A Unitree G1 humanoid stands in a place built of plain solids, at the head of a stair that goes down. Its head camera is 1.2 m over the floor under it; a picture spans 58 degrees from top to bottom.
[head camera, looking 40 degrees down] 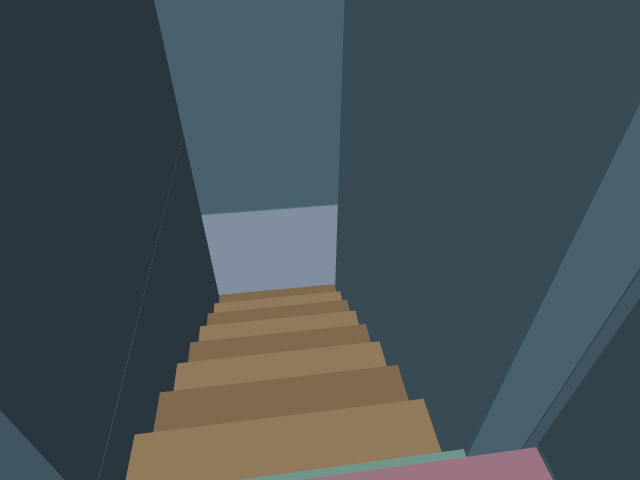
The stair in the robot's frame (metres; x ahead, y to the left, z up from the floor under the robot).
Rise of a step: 0.18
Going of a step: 0.26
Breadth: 0.97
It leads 7 degrees to the left of straight ahead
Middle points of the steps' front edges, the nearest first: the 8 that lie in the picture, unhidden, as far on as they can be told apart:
0.73 0.12 -0.18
0.99 0.15 -0.37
1.25 0.19 -0.55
1.50 0.22 -0.73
1.76 0.26 -0.91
2.02 0.29 -1.10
2.27 0.32 -1.28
2.53 0.36 -1.46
